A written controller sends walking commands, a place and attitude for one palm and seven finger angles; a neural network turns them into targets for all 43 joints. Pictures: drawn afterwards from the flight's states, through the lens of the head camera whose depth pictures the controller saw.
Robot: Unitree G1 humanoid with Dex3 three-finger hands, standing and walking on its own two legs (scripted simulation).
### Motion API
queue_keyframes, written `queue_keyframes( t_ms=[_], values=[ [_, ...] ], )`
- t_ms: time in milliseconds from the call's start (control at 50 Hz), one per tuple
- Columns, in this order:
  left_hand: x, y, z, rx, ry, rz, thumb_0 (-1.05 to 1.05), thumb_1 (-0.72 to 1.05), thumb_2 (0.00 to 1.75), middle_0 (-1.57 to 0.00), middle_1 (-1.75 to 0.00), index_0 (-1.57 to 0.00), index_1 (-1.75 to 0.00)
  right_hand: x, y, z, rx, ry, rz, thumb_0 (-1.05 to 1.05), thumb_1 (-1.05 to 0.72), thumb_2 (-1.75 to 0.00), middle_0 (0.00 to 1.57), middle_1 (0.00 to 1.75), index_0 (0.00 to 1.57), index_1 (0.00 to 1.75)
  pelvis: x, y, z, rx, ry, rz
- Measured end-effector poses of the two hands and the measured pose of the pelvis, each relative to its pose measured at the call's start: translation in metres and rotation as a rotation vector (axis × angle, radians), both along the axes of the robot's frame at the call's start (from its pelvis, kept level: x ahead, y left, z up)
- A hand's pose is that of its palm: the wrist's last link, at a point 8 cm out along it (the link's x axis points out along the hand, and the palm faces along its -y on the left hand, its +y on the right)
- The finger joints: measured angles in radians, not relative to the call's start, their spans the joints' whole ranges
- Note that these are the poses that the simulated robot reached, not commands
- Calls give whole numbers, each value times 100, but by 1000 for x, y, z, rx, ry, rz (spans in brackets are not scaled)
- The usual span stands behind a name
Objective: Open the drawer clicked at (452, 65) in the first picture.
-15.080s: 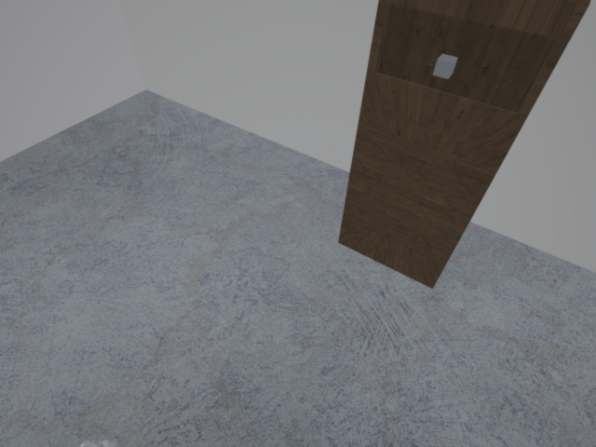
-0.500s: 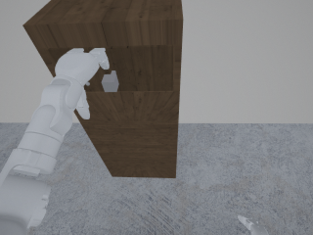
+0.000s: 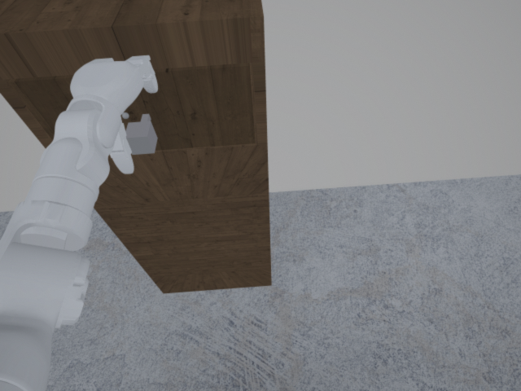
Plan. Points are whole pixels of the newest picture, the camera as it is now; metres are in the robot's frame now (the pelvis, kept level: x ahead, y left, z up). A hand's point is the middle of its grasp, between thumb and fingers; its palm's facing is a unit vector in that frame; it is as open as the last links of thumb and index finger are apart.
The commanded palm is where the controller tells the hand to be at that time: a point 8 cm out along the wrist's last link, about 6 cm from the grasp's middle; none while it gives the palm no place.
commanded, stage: move the hooked fingers above the handle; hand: left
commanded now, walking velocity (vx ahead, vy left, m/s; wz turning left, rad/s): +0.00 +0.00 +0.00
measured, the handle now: (143, 130) +0.52 +0.21 +0.10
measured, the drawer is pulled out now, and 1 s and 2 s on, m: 0.00 0.00 0.00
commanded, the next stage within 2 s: lower the fingers behind the handle in 0.76 s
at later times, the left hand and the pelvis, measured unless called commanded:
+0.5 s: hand (119, 116) +0.48 +0.21 +0.17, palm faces +0.00 -0.01 -1.00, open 13.8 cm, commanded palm +0.47 +0.22 +0.23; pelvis +0.00 -0.01 +0.00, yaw +1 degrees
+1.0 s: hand (121, 116) +0.48 +0.21 +0.17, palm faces +0.00 -0.01 -1.00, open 13.8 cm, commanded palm +0.46 +0.22 +0.22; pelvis +0.00 +0.00 +0.00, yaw +0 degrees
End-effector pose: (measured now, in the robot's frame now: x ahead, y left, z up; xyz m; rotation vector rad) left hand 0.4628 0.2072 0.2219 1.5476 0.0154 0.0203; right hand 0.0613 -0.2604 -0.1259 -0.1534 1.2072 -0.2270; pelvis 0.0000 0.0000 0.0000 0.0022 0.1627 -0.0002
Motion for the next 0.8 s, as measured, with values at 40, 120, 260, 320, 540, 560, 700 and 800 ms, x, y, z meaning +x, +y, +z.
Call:
queue_keyframes(
  t_ms=[40, 120, 260, 320, 540, 560, 700, 800],
  values=[
    [1, 0, 1, 0, 0, -2, 0, -49, 30, -34, -122, -32, -120, -8, -4, -1, -4, 23, -14, 1, -90, -90, 20, 30, 21, 30, 1, -1, 0, 0, 2, -3],
    [0, 2, 0, 6, 5, 3, 0, -49, 30, -35, -123, -33, -120, -18, -10, -1, -8, 52, -29, 1, -90, -90, 20, 30, 20, 30, 2, -4, 0, 0, 1, -8],
    [-10, 8, -6, 8, 14, 5, 0, -49, 30, -33, -121, -33, -120, -7, -15, 1, -16, 28, -22, 1, -90, -90, 20, 30, 20, 30, 1, -8, 0, -1, -5, -2],
    [-12, 10, -7, 13, 13, 10, 0, -49, 30, -33, -121, -33, -120, 4, -15, 2, -20, 0, -7, 1, -90, -90, 20, 30, 20, 30, 0, -9, 0, -1, -7, 6],
    [-2, 4, 4, 14, 19, 28, 0, -49, 30, -32, -120, -32, -120, 32, -9, 7, -23, -84, 26, 1, -90, -90, 20, 30, 21, 30, -1, -8, -1, -1, 1, 20],
    [0, 4, 3, 11, 25, 30, 0, -49, 30, -32, -120, -32, -120, 32, -8, 7, -23, -86, 24, 1, -90, -90, 20, 30, 21, 30, -1, -7, -2, -1, 3, 18],
    [3, 6, 4, 12, 20, 10, 0, -49, 30, -35, -124, -34, -121, 17, -5, 4, -20, -48, 7, 1, -90, -90, 20, 30, 21, 30, 0, -5, -3, -3, 11, 10],
    [2, 7, 3, 11, 9, -2, 0, -49, 30, -35, -124, -34, -121, 2, -4, 1, -16, -4, -7, 1, -90, -90, 20, 30, 21, 30, 0, -3, -3, -4, 14, 6]
  ],
)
